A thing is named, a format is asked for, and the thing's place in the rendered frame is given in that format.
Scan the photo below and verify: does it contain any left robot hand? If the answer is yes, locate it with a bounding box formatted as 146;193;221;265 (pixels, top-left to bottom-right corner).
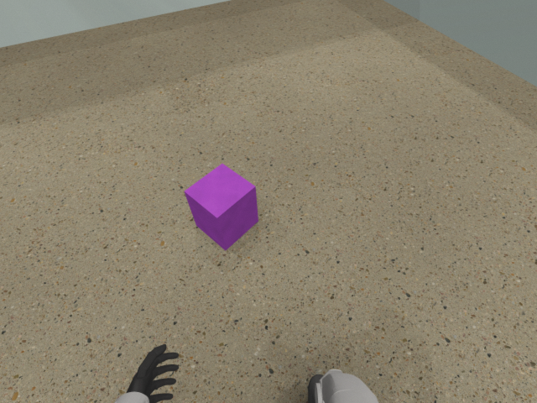
127;344;179;403

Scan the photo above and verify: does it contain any carton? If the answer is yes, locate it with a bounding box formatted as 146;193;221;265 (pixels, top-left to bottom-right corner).
185;164;258;250

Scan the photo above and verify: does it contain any right robot thigh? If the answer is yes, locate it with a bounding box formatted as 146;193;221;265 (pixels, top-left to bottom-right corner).
315;373;378;403

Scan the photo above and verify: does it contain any robot right shin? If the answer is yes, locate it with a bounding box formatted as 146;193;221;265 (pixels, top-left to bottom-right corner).
321;369;342;379

